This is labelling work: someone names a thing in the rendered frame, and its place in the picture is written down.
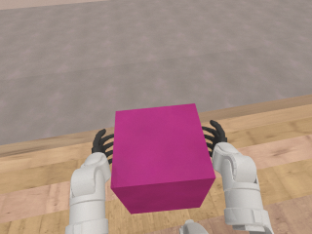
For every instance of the robot right shin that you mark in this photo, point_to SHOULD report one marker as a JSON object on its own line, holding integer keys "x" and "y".
{"x": 189, "y": 221}

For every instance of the right robot hand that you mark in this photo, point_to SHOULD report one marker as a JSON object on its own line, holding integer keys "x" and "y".
{"x": 219, "y": 135}

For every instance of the robot left forearm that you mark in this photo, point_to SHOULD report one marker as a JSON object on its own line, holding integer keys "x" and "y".
{"x": 87, "y": 197}

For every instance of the right robot thigh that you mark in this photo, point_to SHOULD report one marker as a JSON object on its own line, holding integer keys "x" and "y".
{"x": 192, "y": 228}

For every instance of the left robot hand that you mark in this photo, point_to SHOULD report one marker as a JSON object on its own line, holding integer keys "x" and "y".
{"x": 99, "y": 146}

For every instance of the robot right forearm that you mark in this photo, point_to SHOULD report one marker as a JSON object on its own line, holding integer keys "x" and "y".
{"x": 244, "y": 209}

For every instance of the carton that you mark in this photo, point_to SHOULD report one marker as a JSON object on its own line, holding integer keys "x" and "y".
{"x": 160, "y": 160}

